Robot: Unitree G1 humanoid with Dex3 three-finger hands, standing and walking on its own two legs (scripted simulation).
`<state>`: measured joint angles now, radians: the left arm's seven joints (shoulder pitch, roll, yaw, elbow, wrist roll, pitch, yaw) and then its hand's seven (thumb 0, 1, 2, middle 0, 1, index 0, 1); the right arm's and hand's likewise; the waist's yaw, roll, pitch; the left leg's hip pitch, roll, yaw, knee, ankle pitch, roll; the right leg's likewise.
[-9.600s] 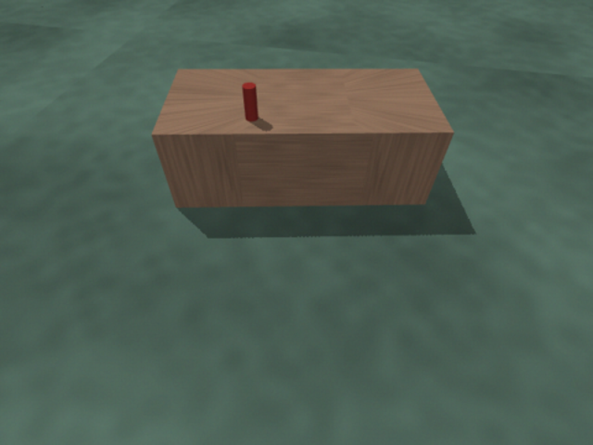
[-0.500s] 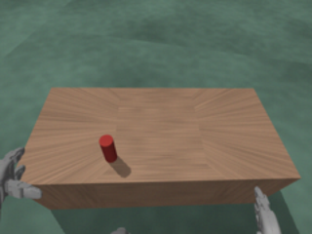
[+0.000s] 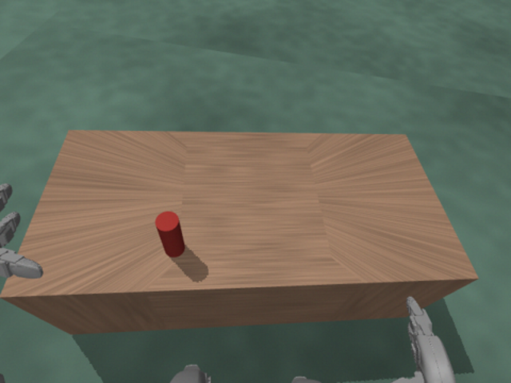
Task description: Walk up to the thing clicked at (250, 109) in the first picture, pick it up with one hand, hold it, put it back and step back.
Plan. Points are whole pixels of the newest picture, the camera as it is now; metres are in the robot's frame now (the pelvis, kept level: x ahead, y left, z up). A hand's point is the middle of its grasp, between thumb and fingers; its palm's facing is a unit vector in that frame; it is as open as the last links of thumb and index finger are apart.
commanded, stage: go down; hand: left
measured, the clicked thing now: (171, 235) +0.47 +0.19 -0.24
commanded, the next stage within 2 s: approach in 0.50 s
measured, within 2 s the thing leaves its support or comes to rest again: neither
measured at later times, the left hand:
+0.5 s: hand (17, 213) +0.36 +0.36 +0.04, palm faces +0.17 -0.98 -0.08, open 17.5 cm
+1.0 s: hand (74, 222) +0.40 +0.33 -0.05, palm faces +0.14 -0.99 +0.07, open 17.5 cm
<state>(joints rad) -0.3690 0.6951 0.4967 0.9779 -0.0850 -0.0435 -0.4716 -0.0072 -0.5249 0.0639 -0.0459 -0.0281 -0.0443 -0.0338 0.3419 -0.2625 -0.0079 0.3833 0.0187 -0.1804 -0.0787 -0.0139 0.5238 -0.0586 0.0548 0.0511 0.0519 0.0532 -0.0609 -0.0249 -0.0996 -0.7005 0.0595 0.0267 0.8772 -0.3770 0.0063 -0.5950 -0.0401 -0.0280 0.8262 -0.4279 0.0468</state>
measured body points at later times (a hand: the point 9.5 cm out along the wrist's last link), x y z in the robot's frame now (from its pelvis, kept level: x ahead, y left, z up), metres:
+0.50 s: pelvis +0.00 +0.00 -0.01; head +0.06 +0.04 +0.44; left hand +0.35 +0.42 +0.05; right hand +0.15 -0.26 -0.04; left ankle +0.03 +0.11 -0.70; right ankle -0.01 -0.15 -0.70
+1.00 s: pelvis -0.01 +0.00 -0.05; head +0.12 +0.07 +0.37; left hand +0.39 +0.38 -0.05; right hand +0.16 -0.26 -0.06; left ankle +0.03 +0.11 -0.70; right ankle -0.01 -0.15 -0.70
